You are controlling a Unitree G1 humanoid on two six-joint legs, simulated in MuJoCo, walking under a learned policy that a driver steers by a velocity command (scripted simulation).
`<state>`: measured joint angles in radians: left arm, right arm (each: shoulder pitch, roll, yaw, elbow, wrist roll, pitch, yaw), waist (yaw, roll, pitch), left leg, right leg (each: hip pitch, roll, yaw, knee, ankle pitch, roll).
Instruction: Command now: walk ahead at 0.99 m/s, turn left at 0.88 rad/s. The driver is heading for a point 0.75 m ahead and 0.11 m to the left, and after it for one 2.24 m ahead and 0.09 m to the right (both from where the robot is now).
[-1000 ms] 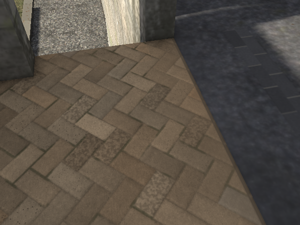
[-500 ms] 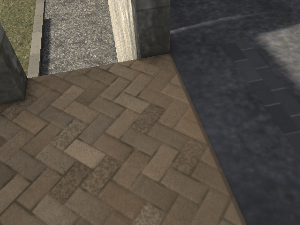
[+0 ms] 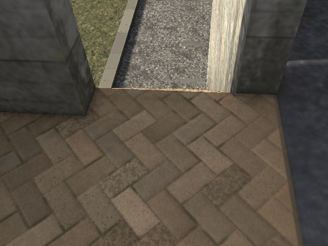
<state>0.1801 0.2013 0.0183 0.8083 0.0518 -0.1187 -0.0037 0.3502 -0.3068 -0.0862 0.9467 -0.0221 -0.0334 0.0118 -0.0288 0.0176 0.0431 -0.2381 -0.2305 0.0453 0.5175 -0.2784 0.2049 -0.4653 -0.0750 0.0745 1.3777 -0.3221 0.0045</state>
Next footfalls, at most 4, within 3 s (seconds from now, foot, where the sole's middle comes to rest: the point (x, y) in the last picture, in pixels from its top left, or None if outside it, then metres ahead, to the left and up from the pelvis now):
0.28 right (214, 241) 0.49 -0.14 -0.76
0.72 left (120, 185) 0.76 0.24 -0.76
1.14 right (134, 138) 1.02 0.19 -0.76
1.32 left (107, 168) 0.85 0.31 -0.76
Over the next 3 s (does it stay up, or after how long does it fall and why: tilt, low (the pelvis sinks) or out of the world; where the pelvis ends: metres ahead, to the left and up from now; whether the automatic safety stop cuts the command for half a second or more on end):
stays up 1.42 0.15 -0.24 its command is cut before an obstacle after 0.6 s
